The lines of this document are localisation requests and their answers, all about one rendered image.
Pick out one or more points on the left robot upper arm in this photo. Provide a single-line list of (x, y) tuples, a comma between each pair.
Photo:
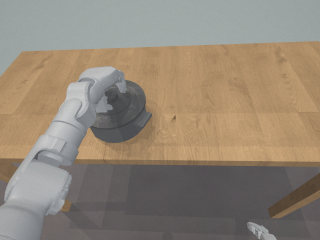
[(41, 190)]

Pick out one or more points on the knob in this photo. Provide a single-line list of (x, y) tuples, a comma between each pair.
[(112, 96)]

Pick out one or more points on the right robot hand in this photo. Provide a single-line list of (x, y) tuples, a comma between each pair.
[(260, 231)]

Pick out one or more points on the robot left forearm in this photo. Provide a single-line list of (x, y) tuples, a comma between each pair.
[(59, 144)]

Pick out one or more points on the lid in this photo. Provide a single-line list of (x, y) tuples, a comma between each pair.
[(125, 110)]

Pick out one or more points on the left robot hand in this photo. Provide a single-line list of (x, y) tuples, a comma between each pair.
[(108, 76)]

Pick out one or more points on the pot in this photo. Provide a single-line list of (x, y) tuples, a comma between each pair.
[(123, 133)]

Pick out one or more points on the table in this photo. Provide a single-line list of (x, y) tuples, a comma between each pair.
[(248, 104)]

